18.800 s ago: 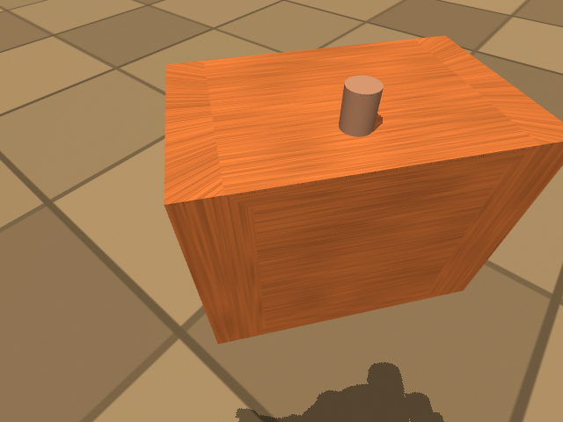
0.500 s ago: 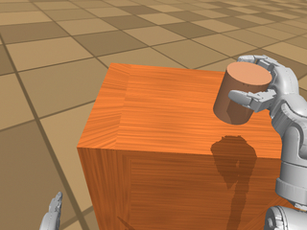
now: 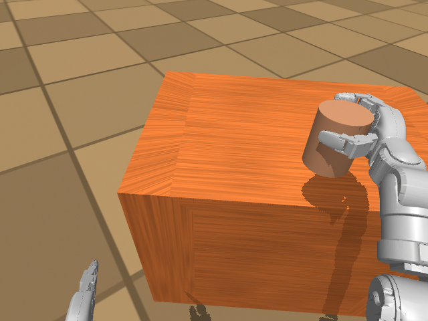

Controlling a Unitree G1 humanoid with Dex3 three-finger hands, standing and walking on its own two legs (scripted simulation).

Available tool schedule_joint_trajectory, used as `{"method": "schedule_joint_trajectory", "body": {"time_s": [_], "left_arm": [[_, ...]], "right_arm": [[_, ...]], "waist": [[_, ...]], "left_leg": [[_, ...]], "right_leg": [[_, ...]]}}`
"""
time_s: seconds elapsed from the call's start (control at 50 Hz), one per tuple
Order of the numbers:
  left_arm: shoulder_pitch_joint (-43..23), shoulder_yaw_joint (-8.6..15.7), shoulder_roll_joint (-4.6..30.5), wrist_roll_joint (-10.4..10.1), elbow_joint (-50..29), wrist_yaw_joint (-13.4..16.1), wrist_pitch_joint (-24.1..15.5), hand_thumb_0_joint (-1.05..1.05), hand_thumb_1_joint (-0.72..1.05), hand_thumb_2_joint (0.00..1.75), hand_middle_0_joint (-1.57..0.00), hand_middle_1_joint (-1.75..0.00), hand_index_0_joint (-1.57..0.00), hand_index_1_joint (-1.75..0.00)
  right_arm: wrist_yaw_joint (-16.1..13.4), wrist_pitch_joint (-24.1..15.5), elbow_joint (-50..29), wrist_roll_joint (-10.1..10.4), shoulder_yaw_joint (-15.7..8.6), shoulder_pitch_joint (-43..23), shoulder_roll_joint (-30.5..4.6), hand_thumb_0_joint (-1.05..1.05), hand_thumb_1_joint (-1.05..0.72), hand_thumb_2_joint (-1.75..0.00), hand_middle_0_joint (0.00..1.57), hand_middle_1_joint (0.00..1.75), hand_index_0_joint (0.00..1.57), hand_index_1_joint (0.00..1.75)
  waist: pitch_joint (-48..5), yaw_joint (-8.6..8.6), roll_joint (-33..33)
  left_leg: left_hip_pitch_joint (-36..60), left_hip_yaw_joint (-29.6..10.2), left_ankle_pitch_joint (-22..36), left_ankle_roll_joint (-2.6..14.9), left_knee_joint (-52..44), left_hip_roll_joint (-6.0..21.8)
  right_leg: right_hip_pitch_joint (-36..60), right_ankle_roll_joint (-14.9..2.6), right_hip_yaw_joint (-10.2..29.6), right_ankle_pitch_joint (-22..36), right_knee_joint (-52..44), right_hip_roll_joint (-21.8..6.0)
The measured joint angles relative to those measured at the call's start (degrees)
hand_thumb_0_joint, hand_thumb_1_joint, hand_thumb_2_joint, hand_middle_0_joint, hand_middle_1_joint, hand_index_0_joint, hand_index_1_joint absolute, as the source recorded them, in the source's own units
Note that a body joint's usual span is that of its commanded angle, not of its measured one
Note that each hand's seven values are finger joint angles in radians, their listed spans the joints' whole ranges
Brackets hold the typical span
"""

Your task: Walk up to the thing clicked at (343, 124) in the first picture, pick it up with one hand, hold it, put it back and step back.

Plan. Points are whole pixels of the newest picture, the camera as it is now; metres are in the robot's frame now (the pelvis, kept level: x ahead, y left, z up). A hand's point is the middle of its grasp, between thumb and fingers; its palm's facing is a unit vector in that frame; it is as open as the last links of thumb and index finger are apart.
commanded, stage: crouch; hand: right
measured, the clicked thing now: (334, 139) +0.41 -0.18 +0.18
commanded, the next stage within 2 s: lower in 1.22 s
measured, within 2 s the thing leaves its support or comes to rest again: neither
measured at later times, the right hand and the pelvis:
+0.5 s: hand (334, 119) +0.47 -0.20 +0.18, palm faces +0.22 +0.98 -0.02, open 11.7 cm; pelvis +0.02 -0.01 +0.00, yaw +1 degrees
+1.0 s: hand (330, 122) +0.50 -0.21 +0.15, palm faces +0.21 +0.98 -0.01, open 11.7 cm; pelvis +0.03 -0.01 +0.00, yaw +1 degrees
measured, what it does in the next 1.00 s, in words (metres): stands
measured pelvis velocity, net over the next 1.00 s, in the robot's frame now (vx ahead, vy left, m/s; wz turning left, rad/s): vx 0.03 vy -0.01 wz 0.03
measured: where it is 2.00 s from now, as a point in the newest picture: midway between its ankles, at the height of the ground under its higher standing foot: outside the picture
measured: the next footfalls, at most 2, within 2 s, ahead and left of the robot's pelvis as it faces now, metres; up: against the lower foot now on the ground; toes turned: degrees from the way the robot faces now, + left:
none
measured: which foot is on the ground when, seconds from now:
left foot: down 0.00-1.00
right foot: down 0.00-1.00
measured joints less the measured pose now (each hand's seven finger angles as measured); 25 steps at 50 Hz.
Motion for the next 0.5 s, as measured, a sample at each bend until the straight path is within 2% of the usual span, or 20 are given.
{"method": "schedule_joint_trajectory", "body": {"time_s": [0.1,0.3,0.5], "left_arm": [[0.08,0.15,0.74,0.18,0.51,0.86,0.12,-0.01,-0.51,0.05,-0.05,-0.05,-0.06,-0.04],[0.18,-1.02,-0.11,0.58,-3.88,0.52,1.53,-0.02,-0.51,0.04,-0.05,-0.05,-0.06,-0.04],[2.57,-0.89,-0.99,0.35,-6.4,-1.14,3.87,-0.01,-0.51,0.04,-0.05,-0.05,-0.06,-0.04]], "right_arm": [[-0.29,-6.29,5.88,-0.69,0.25,-2.67,-0.8,0.0,0.61,-1.09,0.59,0.96,0.63,0.98],[0.13,-15.69,19.73,-2.38,-1.81,-8.1,-3.04,0.0,0.61,-1.09,0.59,0.96,0.64,0.98],[0.65,-21.95,20.59,-2.63,-1.85,-6.05,-3.1,0.0,0.61,-1.09,0.59,0.96,0.63,0.98]], "waist": [[0.06,0.87,0.51],[-1.16,2.58,1.1],[-0.82,2.08,1.12]], "left_leg": [[-1.73,-0.42,-0.06,-0.05,0.47,-0.3],[-3.3,-1.06,-0.17,-0.25,0.01,-0.54],[-4.19,-1.17,-0.7,-0.46,-0.28,-0.3]], "right_leg": [[-1.79,-0.07,-0.37,-0.54,1.03,-0.32],[-3.43,-0.25,-1.01,-1.32,1.35,-0.62],[-4.54,-0.48,-1.16,-2.11,1.53,-0.42]]}}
